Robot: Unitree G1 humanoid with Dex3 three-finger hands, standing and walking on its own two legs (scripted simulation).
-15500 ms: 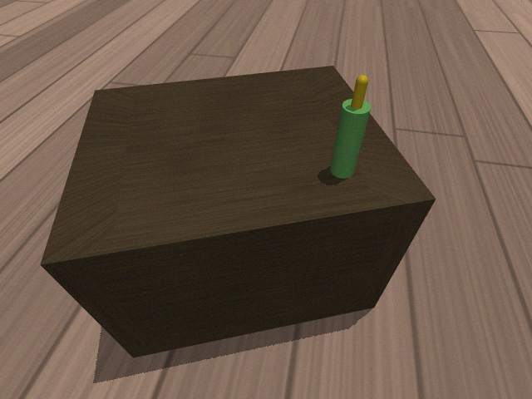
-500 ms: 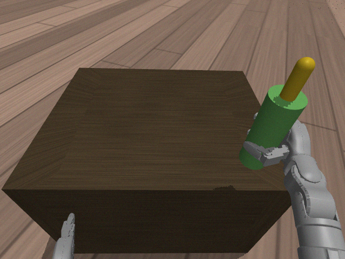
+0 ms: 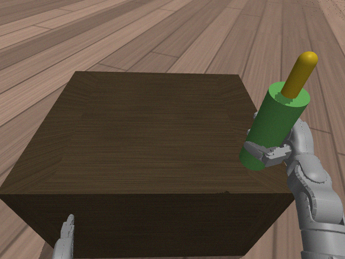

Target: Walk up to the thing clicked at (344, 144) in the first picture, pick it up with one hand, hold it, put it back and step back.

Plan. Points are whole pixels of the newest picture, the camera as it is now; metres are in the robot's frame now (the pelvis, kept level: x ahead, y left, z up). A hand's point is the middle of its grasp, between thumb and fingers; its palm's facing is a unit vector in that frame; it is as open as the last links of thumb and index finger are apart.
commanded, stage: hold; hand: right
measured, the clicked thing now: (274, 119) +0.33 -0.17 +0.22
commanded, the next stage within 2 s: none
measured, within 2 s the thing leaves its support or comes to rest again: neither
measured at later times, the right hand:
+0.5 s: hand (268, 133) +0.34 -0.17 +0.18, palm faces +0.10 +0.99 -0.03, open 9.4 cm
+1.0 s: hand (268, 140) +0.32 -0.17 +0.17, palm faces +0.11 +0.99 -0.03, open 9.4 cm
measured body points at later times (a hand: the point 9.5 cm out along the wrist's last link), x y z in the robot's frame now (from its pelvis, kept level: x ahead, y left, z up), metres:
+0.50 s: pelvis +0.01 +0.00 +0.00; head -0.02 +0.02 +0.45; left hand +0.18 +0.26 -0.06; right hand +0.33 -0.23 +0.18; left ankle +0.04 +0.13 -0.73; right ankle +0.00 -0.14 -0.73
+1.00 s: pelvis +0.00 +0.00 +0.00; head -0.03 +0.02 +0.45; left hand +0.17 +0.26 -0.06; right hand +0.31 -0.22 +0.18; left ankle +0.04 +0.13 -0.73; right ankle +0.00 -0.14 -0.73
